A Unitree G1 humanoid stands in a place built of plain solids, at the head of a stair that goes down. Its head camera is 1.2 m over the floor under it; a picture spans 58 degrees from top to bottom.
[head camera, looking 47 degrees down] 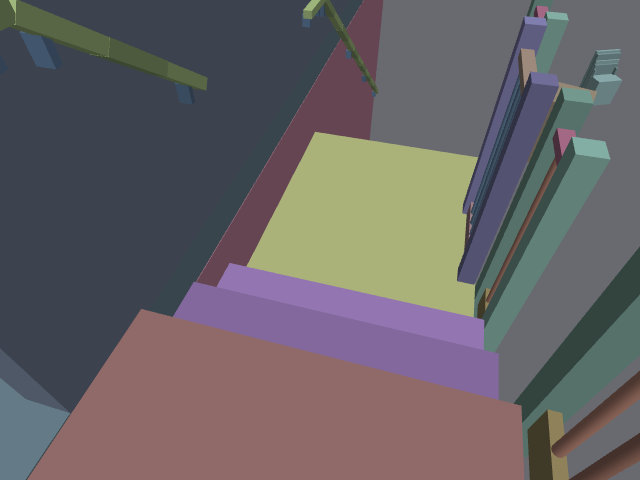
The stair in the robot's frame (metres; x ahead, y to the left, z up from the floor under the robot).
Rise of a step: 0.20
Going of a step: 0.28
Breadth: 1.20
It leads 16 degrees to the right of straight ahead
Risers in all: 3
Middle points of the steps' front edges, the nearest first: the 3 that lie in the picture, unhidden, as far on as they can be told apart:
0.65 0.01 0.00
0.92 -0.06 -0.20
1.19 -0.14 -0.41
